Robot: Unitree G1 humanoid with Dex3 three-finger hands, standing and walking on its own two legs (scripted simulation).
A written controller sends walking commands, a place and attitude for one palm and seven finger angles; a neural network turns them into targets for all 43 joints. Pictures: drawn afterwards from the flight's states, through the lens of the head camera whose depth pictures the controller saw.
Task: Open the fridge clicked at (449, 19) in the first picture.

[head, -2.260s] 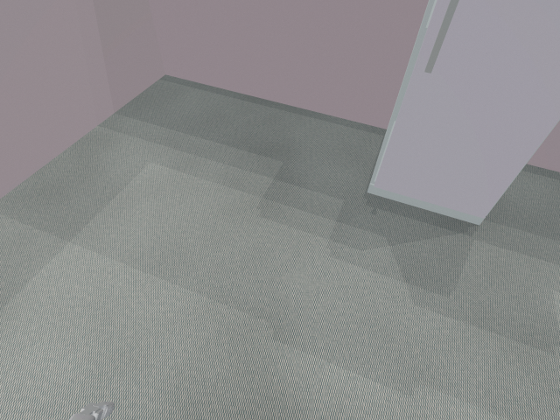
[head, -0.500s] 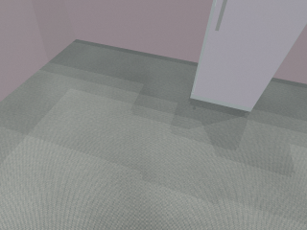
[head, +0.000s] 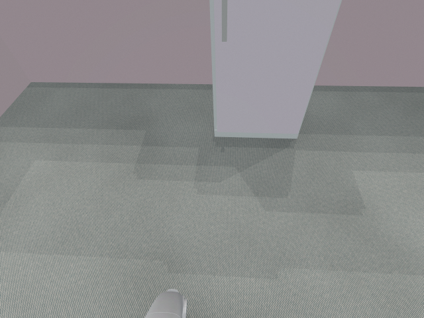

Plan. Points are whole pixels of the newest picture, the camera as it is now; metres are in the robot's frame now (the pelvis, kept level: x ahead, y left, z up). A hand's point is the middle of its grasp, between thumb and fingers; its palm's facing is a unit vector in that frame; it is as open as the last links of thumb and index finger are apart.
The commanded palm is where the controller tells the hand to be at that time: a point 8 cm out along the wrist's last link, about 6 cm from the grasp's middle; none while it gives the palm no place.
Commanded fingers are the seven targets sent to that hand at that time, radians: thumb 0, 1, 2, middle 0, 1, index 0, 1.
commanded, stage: walk to a spot facing it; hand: left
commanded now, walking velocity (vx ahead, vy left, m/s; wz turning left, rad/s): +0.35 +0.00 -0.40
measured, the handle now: out of the picture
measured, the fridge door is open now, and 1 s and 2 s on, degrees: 0 0 0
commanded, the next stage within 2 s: none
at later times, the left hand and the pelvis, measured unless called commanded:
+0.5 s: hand (121, 236) +0.32 +0.29 -0.18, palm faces -0.19 -0.96 -0.19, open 7.3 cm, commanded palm none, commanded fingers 0.00 0.90 0.90 -0.20 -0.30 -0.20 -0.30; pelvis +0.22 +0.10 -0.01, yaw -17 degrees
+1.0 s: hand (191, 167) +0.57 +0.13 -0.19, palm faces -0.50 -0.85 -0.18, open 7.2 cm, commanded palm none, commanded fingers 0.00 0.90 0.90 -0.20 -0.30 -0.20 -0.30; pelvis +0.39 +0.04 -0.03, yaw -33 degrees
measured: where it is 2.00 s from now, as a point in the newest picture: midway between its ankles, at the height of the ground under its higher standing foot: (217, 253)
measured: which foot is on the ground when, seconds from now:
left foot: up 0.00-0.24, down 0.26-0.88, up 0.90-1.00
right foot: down 0.00-0.28, up 0.30-0.86, down 0.88-1.00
